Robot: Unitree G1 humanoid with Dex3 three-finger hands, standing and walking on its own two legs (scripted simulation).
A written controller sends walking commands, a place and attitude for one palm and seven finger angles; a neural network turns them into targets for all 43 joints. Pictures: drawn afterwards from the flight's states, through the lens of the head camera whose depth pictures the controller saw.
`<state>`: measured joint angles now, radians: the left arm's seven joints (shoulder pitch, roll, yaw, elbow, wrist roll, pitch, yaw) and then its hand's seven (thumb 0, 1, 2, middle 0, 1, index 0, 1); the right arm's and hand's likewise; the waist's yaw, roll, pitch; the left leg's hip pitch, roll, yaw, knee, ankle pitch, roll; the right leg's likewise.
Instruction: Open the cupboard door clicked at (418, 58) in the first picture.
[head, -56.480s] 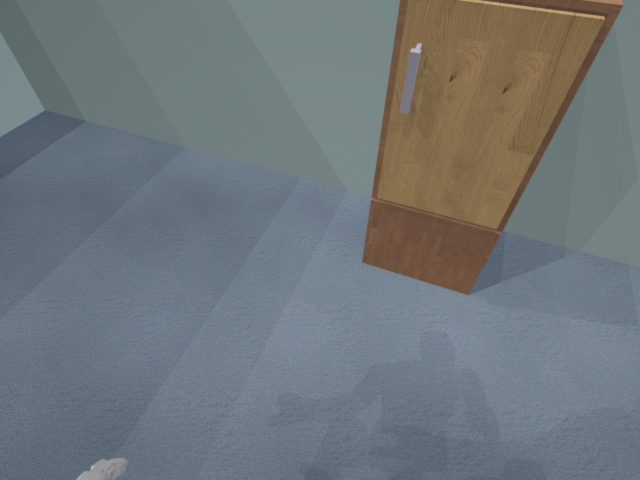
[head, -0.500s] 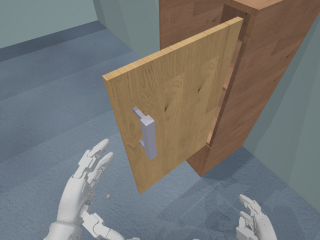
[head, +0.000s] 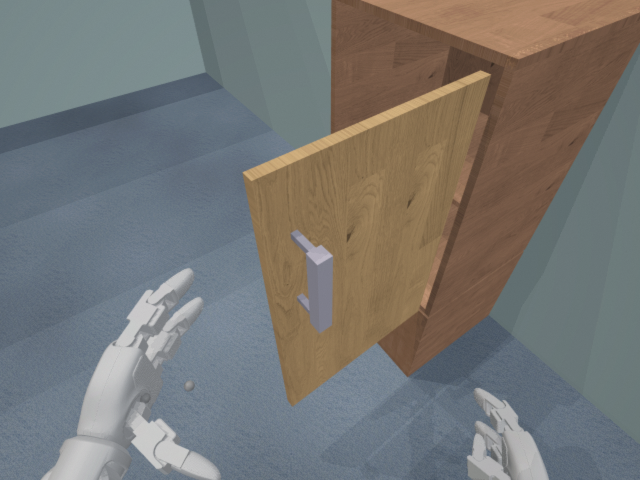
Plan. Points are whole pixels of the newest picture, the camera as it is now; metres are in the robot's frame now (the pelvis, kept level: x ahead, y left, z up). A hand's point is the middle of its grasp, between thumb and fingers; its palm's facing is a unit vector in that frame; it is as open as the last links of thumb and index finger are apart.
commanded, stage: draw the hand back to the body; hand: left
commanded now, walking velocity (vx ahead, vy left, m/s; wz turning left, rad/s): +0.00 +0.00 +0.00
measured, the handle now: (310, 282) +0.35 +0.04 +0.08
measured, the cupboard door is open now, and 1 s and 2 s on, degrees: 93 93 93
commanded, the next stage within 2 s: step back with the hand held close in 1.14 s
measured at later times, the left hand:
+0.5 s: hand (83, 347) +0.20 +0.23 +0.16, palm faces +0.32 -0.88 -0.36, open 12.3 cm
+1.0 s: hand (42, 326) +0.20 +0.25 +0.19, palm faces +0.44 -0.81 -0.38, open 7.6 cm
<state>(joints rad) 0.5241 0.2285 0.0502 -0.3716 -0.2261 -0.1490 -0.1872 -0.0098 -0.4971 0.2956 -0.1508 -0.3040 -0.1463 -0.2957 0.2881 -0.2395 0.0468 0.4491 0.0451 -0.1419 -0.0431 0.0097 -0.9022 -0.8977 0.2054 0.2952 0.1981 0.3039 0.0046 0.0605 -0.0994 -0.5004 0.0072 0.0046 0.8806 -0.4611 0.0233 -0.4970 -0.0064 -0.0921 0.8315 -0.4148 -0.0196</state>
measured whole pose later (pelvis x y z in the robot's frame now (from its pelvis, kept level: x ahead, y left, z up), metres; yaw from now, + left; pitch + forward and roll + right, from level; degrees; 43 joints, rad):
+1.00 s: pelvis +0.01 -0.01 +0.04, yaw -1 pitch -5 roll -1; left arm 0.46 0.32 0.32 -0.37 -0.06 -0.08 0.12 0.01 0.86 0.88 -0.21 -0.30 -0.20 -0.30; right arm 0.19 -0.24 0.01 0.64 0.00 -0.11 -0.06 0.01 -0.90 -0.90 0.21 0.30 0.20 0.30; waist 0.06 0.07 0.03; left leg -0.07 0.01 0.03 0.41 -0.26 0.01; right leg -0.08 0.01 -0.07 0.38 -0.22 -0.02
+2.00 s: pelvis -0.08 +0.02 +0.02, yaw +0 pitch -2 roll -2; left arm 0.51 0.39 0.44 -0.53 0.00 -0.21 0.15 0.02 0.89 0.89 -0.21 -0.31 -0.21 -0.30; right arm 0.23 -0.21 0.01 0.56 0.00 -0.07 -0.07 0.01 -0.90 -0.90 0.21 0.30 0.20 0.30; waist 0.00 0.00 0.06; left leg -0.41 -0.01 0.04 0.68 -0.24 0.07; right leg -0.40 0.00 -0.03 0.61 -0.19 0.01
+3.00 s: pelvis -0.27 -0.01 +0.04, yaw -3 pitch +0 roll +0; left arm 0.62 0.46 0.42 -0.56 -0.05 -0.15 0.14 0.02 0.89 0.89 -0.21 -0.31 -0.21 -0.30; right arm 0.23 -0.21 0.00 0.64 -0.01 -0.10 -0.07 0.01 -0.90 -0.90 0.21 0.30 0.20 0.30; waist 0.00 -0.04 0.00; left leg -0.51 -0.02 0.00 0.74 -0.27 -0.02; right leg -0.21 0.04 -0.05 0.49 -0.28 -0.06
